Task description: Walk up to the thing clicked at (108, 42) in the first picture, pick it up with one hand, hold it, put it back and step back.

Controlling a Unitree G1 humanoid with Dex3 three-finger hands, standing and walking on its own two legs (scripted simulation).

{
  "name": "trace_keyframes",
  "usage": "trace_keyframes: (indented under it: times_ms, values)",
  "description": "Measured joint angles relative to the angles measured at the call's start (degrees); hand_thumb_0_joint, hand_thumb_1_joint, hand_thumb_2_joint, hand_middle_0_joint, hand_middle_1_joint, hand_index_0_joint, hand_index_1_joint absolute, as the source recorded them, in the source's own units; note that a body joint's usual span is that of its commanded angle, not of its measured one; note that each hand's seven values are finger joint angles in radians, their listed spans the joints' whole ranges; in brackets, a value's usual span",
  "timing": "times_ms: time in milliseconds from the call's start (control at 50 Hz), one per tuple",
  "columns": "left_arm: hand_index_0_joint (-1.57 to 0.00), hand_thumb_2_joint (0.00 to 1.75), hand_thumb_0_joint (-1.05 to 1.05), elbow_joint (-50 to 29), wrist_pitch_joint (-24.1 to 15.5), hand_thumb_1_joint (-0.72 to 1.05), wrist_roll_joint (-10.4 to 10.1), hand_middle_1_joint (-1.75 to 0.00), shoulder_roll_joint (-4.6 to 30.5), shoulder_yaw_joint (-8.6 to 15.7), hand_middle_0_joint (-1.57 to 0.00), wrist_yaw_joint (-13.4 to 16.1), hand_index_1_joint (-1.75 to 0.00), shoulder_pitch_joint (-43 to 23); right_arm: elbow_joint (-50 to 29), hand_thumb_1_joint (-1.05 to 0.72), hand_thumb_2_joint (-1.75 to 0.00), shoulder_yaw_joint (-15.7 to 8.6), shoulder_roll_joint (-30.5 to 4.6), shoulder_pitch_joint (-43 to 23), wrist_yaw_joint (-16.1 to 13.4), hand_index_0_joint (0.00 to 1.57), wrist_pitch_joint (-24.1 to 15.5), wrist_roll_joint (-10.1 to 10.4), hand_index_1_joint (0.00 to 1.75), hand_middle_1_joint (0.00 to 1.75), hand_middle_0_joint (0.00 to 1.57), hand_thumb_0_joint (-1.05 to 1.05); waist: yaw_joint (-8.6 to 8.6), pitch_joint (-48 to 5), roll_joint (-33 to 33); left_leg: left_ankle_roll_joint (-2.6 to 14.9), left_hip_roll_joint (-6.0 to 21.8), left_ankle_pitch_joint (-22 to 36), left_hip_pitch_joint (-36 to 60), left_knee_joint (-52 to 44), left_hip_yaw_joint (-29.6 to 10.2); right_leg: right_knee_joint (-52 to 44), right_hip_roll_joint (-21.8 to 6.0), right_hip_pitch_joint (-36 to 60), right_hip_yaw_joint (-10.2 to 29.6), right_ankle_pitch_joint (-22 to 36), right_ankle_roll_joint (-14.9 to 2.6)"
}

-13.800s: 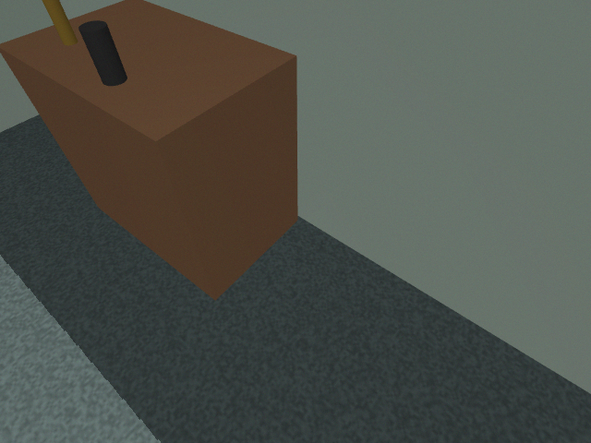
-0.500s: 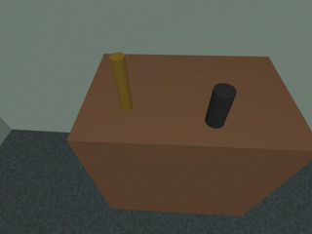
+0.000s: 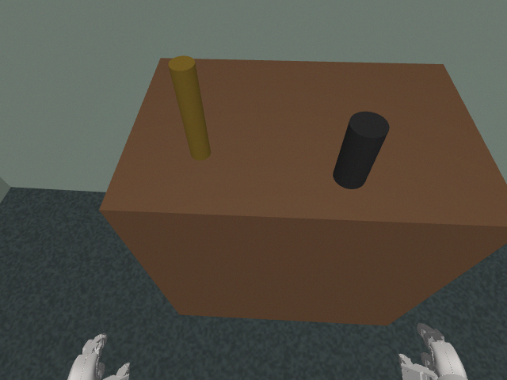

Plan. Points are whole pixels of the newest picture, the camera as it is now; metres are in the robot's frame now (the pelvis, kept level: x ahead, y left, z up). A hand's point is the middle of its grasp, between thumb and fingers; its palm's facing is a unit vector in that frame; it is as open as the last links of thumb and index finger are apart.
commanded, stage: rise first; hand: right
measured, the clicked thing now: (358, 152) +0.48 -0.18 +0.04
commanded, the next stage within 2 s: go down in 1.64 s
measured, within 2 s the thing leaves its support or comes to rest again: neither
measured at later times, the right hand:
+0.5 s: hand (440, 310) +0.21 -0.26 -0.01, palm faces +0.30 +0.88 -0.37, open 17.2 cm
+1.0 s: hand (485, 307) +0.19 -0.27 +0.07, palm faces +0.36 +0.84 -0.41, open 17.7 cm
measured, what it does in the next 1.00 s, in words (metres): stands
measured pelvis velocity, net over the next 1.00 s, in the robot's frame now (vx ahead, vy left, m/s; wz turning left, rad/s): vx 0.02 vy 0.01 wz -0.02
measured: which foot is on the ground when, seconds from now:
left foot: down 0.00-1.00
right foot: down 0.00-1.00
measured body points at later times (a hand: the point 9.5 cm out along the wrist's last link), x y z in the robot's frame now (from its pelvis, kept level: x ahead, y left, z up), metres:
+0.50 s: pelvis +0.03 +0.00 +0.00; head +0.03 +0.02 +0.45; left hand +0.21 +0.26 -0.08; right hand +0.19 -0.31 +0.01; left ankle +0.01 +0.13 -0.74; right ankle +0.02 -0.13 -0.74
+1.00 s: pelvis +0.02 +0.01 +0.00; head +0.01 +0.03 +0.45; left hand +0.18 +0.26 -0.09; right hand +0.17 -0.31 +0.10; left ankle +0.01 +0.13 -0.74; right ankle +0.02 -0.13 -0.74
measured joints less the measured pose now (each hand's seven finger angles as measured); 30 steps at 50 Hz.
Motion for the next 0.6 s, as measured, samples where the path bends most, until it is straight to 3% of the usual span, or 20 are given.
trace_keyframes:
  times_ms: [60, 140, 260, 420, 600]
  values:
    - [-0.08, 0.55, 0.01, -1.59, -1.02, 0.57, 0.91, -0.12, -1.2, 1.43, -0.09, 0.65, -0.13, -1.86, -4.11, -0.55, -0.55, -2.2, 0.67, -0.99, -0.76, 0.1, -0.82, -0.72, 0.13, 0.13, 0.1, 0.01, -0.42, -1.51, 0.14, 0.08, 0.0, -0.2, -1.95, 0.83, -0.08, 0.6, 0.01, -1.81, -0.07, -0.11, 0.02]
    - [-0.06, 0.37, 0.0, -4.18, -0.46, 0.38, 2.26, -0.08, -2.58, 3.22, -0.06, 0.7, -0.08, -0.75, -11.83, -0.33, -0.38, -4.37, 0.94, 2.78, -0.94, 0.08, -0.47, -1.49, 0.09, 0.09, 0.07, 0.01, -0.66, -4.27, -0.2, 0.15, -0.04, -0.3, -1.62, -0.09, 0.01, -0.09, -0.04, -1.61, -0.01, -0.33, 0.07]
    - [-0.06, 0.18, 0.0, -10.26, 1.03, 0.08, 2.12, -0.05, -3.75, 2.63, -0.05, 1.18, -0.04, 4.85, -21.28, 0.0, -0.2, -5.24, 0.48, 9.94, -1.21, 0.06, 0.83, -1.23, 0.07, 0.07, 0.06, 0.0, -0.91, -6.32, -1.06, 0.18, -0.02, -1.2, 0.72, -0.95, 0.28, -0.75, -0.04, 0.55, 0.21, -1.24, 0.11]
    - [-0.05, 0.08, 0.0, -18.39, 0.81, -0.31, 2.66, -0.04, -4.97, 1.07, -0.05, 2.05, -0.04, 8.59, -34.33, 0.37, -0.09, -6.47, 0.78, 14.45, -1.63, 0.06, 0.27, -1.59, 0.06, 0.06, 0.05, 0.0, -1.51, -4.91, -1.36, 0.27, 0.27, -2.1, 3.2, -0.99, 0.71, -1.62, 0.23, 3.22, 0.59, -1.52, 0.19]
    - [-0.05, 0.04, -0.01, -18.59, 0.86, -0.49, 2.92, -0.04, -4.34, 3.47, -0.06, 1.04, -0.05, 9.75, -45.8, 0.55, -0.04, -9.01, 0.5, 19.02, -0.44, 0.06, -0.55, -1.42, 0.06, 0.06, 0.05, -0.01, -2.07, -5.45, -1.67, 0.31, 0.42, -2.68, 5.35, -1.27, 0.94, -2.14, 0.37, 5.39, 0.78, -1.88, 0.25]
